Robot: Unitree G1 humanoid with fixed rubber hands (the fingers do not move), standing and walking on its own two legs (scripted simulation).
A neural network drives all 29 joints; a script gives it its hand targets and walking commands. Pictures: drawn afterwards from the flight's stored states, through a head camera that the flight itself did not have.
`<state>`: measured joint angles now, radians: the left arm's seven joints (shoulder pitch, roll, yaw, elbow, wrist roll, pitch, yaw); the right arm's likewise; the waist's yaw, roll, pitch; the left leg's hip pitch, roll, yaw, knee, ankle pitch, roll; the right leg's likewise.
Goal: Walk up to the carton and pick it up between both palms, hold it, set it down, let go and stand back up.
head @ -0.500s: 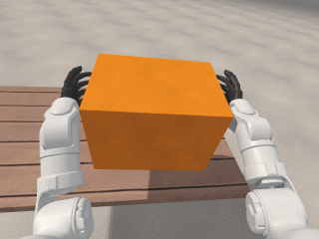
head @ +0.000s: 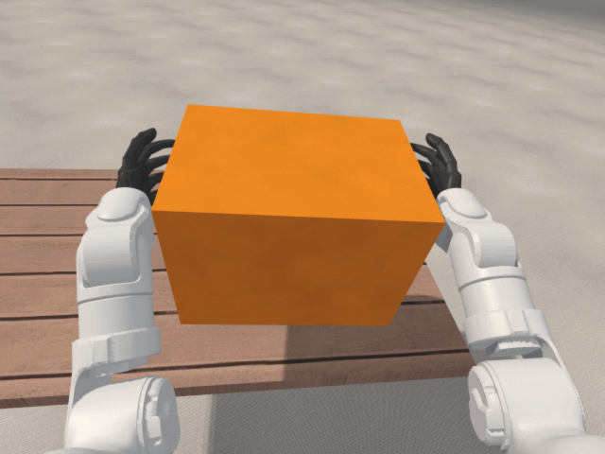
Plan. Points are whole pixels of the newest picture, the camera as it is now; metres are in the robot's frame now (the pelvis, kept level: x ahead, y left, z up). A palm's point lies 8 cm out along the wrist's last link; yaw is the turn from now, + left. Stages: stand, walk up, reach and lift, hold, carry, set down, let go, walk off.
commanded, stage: hold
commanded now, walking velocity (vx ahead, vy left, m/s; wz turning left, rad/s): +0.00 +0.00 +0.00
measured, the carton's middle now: (292, 219) +0.37 +0.01 +0.15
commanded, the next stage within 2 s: none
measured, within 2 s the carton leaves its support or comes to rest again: neither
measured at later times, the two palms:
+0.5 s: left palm (132, 189) +0.35 +0.20 +0.21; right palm (437, 192) +0.36 -0.18 +0.21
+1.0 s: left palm (135, 194) +0.35 +0.20 +0.21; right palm (440, 194) +0.36 -0.18 +0.21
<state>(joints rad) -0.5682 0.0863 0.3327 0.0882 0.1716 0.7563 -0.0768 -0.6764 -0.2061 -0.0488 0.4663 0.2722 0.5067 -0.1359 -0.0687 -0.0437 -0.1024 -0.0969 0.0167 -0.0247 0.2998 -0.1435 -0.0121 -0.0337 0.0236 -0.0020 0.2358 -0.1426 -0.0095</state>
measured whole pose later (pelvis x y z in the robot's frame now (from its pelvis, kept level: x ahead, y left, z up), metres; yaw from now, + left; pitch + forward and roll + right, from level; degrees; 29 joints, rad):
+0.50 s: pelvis -0.01 +0.00 +0.00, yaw +0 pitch -3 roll -1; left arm -0.62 0.11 0.33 0.17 0.17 0.74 -0.09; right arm -0.71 -0.19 -0.07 0.52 0.26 0.49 -0.13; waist -0.06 -0.05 -0.12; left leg -0.12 0.01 -0.02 0.30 -0.13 -0.01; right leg -0.07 0.02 0.00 0.25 -0.14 -0.01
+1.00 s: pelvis +0.00 +0.00 +0.00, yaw +0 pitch -3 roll -1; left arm -0.57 0.09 0.33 0.08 0.17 0.76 -0.08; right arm -0.67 -0.20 -0.05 0.46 0.27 0.51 -0.14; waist -0.07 -0.05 -0.10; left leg -0.10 0.02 -0.02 0.30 -0.14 -0.01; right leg -0.04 0.02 0.00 0.24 -0.14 -0.01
